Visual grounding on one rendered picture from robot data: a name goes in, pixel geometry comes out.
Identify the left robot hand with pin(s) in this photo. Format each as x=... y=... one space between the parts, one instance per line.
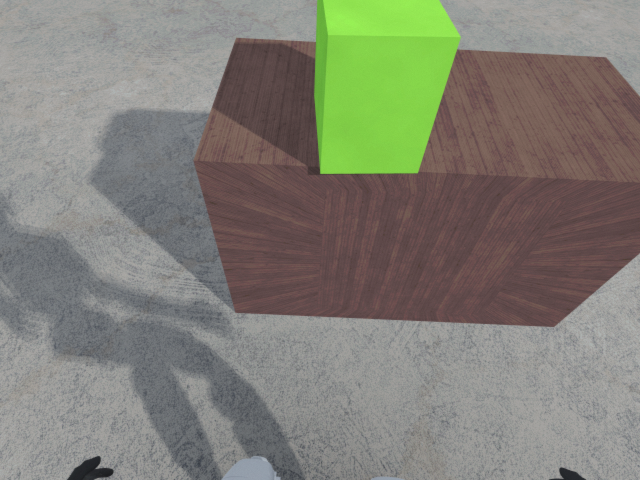
x=87 y=471

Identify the robot left thigh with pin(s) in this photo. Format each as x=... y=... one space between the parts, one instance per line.
x=251 y=469

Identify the carton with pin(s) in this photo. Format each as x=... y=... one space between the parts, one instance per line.
x=381 y=67

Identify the pedestal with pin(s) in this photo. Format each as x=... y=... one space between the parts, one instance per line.
x=526 y=202

